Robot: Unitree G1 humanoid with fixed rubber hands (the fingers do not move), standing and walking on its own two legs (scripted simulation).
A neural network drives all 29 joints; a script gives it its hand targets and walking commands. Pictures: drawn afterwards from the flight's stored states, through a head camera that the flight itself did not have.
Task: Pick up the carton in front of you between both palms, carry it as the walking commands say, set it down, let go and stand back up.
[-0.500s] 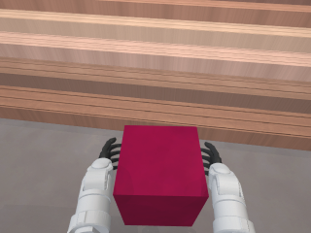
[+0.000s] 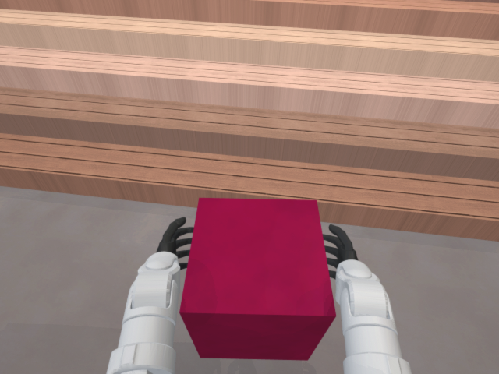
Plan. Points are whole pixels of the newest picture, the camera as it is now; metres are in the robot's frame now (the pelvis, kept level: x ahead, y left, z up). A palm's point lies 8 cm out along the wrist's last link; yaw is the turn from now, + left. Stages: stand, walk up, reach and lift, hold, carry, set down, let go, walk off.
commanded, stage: reach and lift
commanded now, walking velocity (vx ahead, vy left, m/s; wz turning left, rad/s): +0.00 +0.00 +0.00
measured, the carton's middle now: (255, 282) +0.30 +0.00 -0.05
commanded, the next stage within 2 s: hold in 0.36 s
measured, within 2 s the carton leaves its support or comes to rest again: neither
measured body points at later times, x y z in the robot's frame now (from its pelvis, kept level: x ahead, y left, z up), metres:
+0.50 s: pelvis +0.00 +0.00 +0.00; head -0.04 +0.00 +0.45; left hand +0.30 +0.15 +0.04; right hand +0.30 -0.15 +0.04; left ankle +0.01 +0.13 -0.74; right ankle +0.02 -0.13 -0.74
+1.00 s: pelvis -0.01 +0.00 +0.00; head -0.05 +0.00 +0.45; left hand +0.30 +0.15 +0.05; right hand +0.29 -0.15 +0.04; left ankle +0.01 +0.13 -0.74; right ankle +0.02 -0.13 -0.74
